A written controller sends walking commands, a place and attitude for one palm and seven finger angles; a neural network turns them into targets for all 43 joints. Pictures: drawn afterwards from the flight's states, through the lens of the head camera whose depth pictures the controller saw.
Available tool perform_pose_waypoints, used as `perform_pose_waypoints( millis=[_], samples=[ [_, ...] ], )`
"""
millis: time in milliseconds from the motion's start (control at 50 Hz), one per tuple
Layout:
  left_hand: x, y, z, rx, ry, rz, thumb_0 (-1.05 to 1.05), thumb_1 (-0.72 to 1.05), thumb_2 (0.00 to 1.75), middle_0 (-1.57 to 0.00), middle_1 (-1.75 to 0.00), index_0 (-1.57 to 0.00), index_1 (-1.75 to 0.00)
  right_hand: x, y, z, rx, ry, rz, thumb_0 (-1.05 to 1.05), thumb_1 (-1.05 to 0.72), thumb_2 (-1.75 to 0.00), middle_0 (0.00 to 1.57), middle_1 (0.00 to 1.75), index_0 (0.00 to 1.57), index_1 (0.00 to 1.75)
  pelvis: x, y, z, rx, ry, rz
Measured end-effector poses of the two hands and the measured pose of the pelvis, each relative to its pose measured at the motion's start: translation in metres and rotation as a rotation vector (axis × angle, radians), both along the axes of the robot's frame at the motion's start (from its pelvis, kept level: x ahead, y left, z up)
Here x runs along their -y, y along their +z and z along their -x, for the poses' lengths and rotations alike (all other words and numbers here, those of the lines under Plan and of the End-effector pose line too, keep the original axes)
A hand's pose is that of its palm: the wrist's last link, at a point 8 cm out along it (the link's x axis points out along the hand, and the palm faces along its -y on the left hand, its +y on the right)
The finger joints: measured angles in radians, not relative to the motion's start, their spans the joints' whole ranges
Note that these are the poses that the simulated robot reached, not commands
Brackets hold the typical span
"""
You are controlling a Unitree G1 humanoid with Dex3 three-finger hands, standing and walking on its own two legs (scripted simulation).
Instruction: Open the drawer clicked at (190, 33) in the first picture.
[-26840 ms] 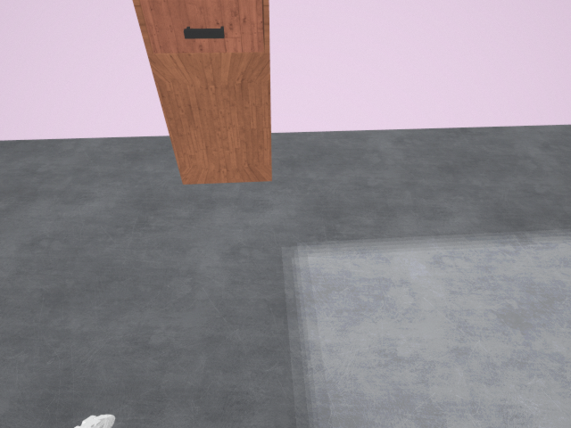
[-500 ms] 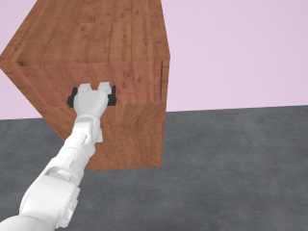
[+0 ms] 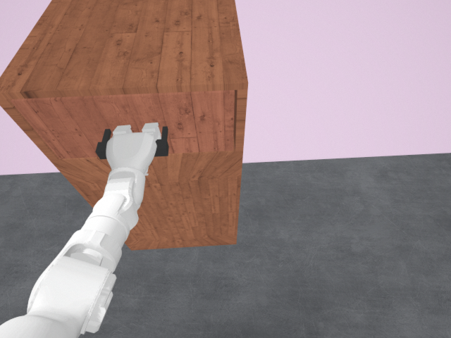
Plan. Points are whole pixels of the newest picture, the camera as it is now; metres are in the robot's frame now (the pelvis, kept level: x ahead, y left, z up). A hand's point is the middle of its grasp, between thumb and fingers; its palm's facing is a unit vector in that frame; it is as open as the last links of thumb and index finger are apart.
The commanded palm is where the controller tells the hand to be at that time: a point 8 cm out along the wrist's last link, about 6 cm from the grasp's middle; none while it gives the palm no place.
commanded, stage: close the thumb around the handle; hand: left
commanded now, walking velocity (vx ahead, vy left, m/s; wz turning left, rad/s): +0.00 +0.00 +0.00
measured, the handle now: (134, 140) +0.50 +0.18 +0.03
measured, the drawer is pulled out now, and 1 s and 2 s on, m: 0.00 0.02 0.22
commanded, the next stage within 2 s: pull the drawer open in 0.12 s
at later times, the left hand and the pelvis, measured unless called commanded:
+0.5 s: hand (140, 171) +0.44 +0.17 +0.01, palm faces -0.02 -0.07 -1.00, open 5.9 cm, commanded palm +0.38 +0.18 +0.07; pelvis +0.01 +0.00 +0.01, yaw -2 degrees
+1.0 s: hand (139, 175) +0.42 +0.17 +0.01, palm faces -0.03 -0.05 -1.00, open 5.9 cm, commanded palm +0.40 +0.18 +0.07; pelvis +0.00 +0.00 +0.00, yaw +0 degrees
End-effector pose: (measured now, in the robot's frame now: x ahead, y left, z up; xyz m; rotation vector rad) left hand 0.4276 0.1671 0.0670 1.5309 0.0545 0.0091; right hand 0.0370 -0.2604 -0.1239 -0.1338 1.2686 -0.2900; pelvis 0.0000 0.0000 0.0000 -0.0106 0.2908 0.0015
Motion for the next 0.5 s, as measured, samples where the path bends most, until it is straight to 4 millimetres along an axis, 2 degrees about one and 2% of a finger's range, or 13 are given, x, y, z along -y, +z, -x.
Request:
perform_pose_waypoints(
  millis=[340, 500],
  samples=[
    [-0.001, -0.001, 0.001, -0.007, -0.003, 0.012, 0.01, 0.67, 0.76, -0.34, -1.35, -0.41, -1.35, 0.002, 0.002, -0.009, 0.021, -0.006, 0.001, 0.01, -0.91, -0.89, 0.20, 0.30, 0.20, 0.30, 0.003, 0.002, -0.003, 0.005, -0.009, -0.003],
    [-0.002, -0.002, 0.012, 0.012, -0.015, 0.035, 0.02, 0.69, 0.74, -0.30, -1.35, -0.39, -1.33, 0.002, 0.006, -0.020, 0.044, -0.016, -0.014, 0.01, -0.91, -0.89, 0.20, 0.30, 0.20, 0.30, 0.002, 0.005, -0.012, 0.013, -0.029, -0.005]
  ],
)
